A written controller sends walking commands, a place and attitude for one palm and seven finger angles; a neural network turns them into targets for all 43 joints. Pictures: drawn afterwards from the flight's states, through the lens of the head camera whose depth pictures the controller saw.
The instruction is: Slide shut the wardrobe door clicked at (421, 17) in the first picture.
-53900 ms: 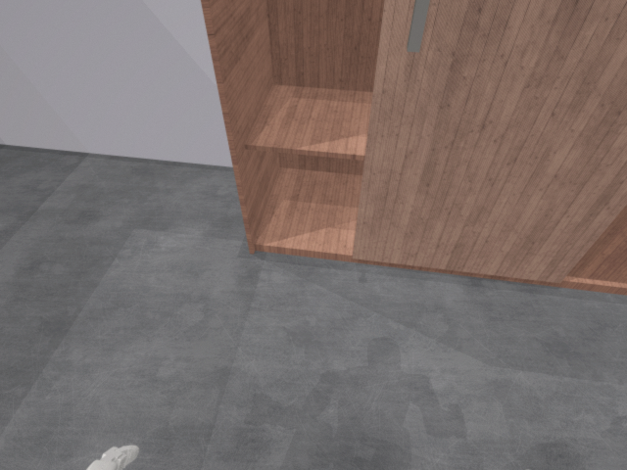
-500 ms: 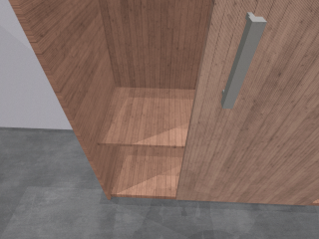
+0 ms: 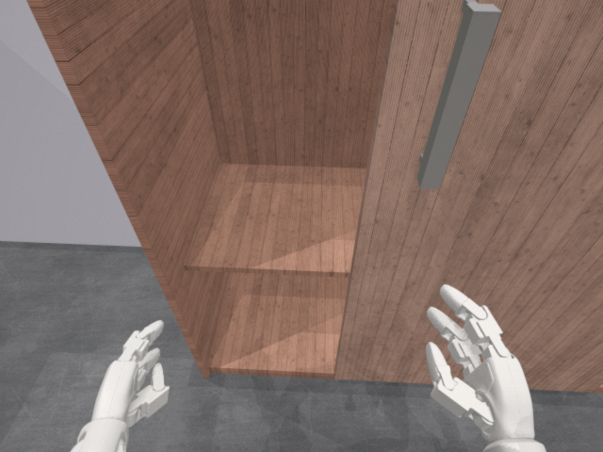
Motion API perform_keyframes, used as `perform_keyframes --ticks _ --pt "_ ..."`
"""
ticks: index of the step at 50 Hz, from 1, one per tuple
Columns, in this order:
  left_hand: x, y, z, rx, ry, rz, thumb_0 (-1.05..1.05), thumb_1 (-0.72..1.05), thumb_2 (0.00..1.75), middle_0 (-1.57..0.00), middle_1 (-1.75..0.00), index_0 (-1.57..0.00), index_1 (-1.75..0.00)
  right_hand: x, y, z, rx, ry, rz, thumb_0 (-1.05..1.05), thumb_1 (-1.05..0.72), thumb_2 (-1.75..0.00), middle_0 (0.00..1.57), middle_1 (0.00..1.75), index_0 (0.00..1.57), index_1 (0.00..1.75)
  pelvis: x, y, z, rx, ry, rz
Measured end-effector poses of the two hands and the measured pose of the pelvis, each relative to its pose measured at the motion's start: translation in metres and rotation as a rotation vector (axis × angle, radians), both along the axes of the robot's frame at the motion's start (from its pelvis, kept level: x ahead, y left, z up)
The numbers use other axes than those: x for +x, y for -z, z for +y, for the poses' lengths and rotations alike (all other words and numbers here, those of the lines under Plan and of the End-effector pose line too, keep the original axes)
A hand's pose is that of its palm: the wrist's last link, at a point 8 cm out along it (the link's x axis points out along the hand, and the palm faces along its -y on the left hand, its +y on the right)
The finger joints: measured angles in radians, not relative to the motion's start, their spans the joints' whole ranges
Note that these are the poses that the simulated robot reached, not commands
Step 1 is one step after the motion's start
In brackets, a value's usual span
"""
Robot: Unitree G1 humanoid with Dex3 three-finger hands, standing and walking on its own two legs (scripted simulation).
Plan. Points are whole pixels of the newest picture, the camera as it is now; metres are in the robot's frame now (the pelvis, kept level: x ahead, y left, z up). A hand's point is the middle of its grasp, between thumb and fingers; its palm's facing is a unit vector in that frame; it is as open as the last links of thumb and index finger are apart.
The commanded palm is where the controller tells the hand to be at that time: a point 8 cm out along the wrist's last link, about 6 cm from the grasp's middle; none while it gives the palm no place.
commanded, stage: raise the hand with hooked fingers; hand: right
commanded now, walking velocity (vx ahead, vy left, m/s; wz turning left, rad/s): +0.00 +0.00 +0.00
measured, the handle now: (446, 103) +0.48 -0.14 +0.26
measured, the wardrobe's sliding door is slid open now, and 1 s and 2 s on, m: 0.41 0.41 0.41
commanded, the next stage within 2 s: move the hooked fingers beside the handle in 1.74 s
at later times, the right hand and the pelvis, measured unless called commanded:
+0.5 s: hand (538, 348) +0.23 -0.22 +0.12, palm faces +0.00 +1.00 -0.08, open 11.2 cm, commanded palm +0.18 -0.27 +0.14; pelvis +0.01 -0.01 +0.01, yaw -1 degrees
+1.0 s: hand out of the picture +0.25 -0.27 +0.25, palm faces +0.13 +0.98 -0.14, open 13.7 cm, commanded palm +0.22 -0.31 +0.24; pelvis +0.01 +0.01 +0.03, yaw -3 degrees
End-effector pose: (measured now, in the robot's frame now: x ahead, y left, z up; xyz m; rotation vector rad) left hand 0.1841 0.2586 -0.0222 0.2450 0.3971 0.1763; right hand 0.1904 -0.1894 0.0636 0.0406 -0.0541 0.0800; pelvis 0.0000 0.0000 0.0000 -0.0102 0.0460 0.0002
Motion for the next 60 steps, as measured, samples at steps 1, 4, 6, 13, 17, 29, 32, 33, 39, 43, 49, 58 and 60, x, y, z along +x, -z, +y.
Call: perform_keyframes --ticks 1,4,6,13,17,29,32,33,39,43,49,58,60 --pt "0.009 -0.006 -0.002 0.010 0.014 -0.018 0.02 0.91 0.90 -0.20 -0.30 -0.20 -0.30 -0.007 0.011 -0.003 -0.005 -0.008 0.041 0.01 -0.68 -0.79 0.21 0.46 0.22 0.46 0.000 0.002 0.001 0.000 -0.001 0.001" --pt "0.032 -0.018 -0.010 0.026 0.058 -0.044 0.01 0.91 0.90 -0.20 -0.30 -0.20 -0.30 -0.038 0.037 -0.024 -0.021 0.062 0.191 0.01 -0.60 -0.76 0.22 0.50 0.23 0.51 0.002 0.006 0.003 0.007 0.007 0.000" --pt "0.043 -0.018 -0.020 0.032 0.095 -0.043 0.01 0.91 0.90 -0.20 -0.30 -0.20 -0.30 -0.060 0.038 -0.044 -0.048 0.158 0.234 0.01 -0.55 -0.74 0.23 0.53 0.24 0.53 0.004 0.007 0.003 0.018 0.021 0.001" --pt "0.045 0.018 -0.067 -0.016 0.248 0.041 0.01 0.90 0.90 -0.20 -0.30 -0.20 -0.30 -0.062 -0.029 -0.075 -0.122 0.253 -0.097 0.02 -0.38 -0.68 0.23 0.64 0.24 0.64 -0.001 0.010 -0.002 0.061 0.081 -0.002" --pt "0.022 0.037 -0.083 -0.090 0.232 0.105 0.01 0.90 0.90 -0.20 -0.30 -0.20 -0.30 -0.017 -0.047 -0.060 -0.150 0.045 -0.124 0.01 -0.29 -0.64 0.23 0.69 0.24 0.70 -0.004 0.006 -0.005 0.058 0.075 0.001" --pt "-0.026 0.029 -0.045 -0.081 0.072 0.164 0.02 0.90 0.90 -0.20 -0.30 -0.20 -0.30 0.003 -0.093 -0.104 -0.139 0.191 -0.066 0.00 -0.01 -0.52 0.26 0.88 0.27 0.88 0.013 -0.014 -0.007 0.033 0.030 -0.030" --pt "-0.020 0.024 -0.034 -0.043 0.087 0.151 0.02 0.90 0.90 -0.20 -0.30 -0.20 -0.30 0.000 -0.105 -0.107 -0.152 0.195 -0.108 0.00 0.06 -0.49 0.26 0.92 0.27 0.92 0.013 -0.016 -0.007 0.036 0.040 -0.048" --pt "-0.016 0.022 -0.032 -0.035 0.088 0.142 0.02 0.90 0.90 -0.20 -0.30 -0.20 -0.30 0.002 -0.106 -0.107 -0.151 0.185 -0.101 0.00 0.09 -0.48 0.27 0.94 0.27 0.94 0.012 -0.017 -0.006 0.035 0.042 -0.053" --pt "0.008 0.004 -0.028 -0.024 0.093 0.052 0.02 0.90 0.90 -0.20 -0.30 -0.20 -0.30 0.019 -0.112 -0.113 -0.173 0.137 -0.027 0.00 0.23 -0.42 0.28 1.03 0.29 1.03 0.010 -0.022 -0.001 0.028 0.044 -0.077" --pt "0.022 -0.007 -0.035 -0.043 0.121 -0.006 0.02 0.90 0.90 -0.20 -0.30 -0.20 -0.30 0.024 -0.145 -0.121 -0.183 0.166 -0.123 0.00 0.32 -0.38 0.29 1.09 0.29 1.09 0.012 -0.025 0.004 0.027 0.044 -0.091" --pt "0.034 -0.007 -0.048 -0.087 0.173 -0.010 0.01 0.90 0.90 -0.20 -0.30 -0.20 -0.30 0.030 -0.185 -0.134 -0.184 0.201 -0.196 -0.01 0.43 -0.33 0.29 1.16 0.30 1.16 0.015 -0.028 0.008 0.025 0.049 -0.104" --pt "0.030 0.008 -0.045 -0.101 0.181 0.084 0.02 0.90 0.90 -0.20 -0.30 -0.20 -0.30 0.048 -0.198 -0.132 -0.209 0.169 -0.101 -0.01 0.49 -0.30 0.30 1.19 0.30 1.20 0.014 -0.031 0.012 0.019 0.052 -0.099" --pt "0.029 0.009 -0.044 -0.099 0.178 0.090 0.02 0.90 0.90 -0.20 -0.30 -0.20 -0.30 0.048 -0.216 -0.131 -0.226 0.162 -0.160 -0.01 0.49 -0.30 0.30 1.19 0.31 1.20 0.016 -0.032 0.013 0.018 0.052 -0.101"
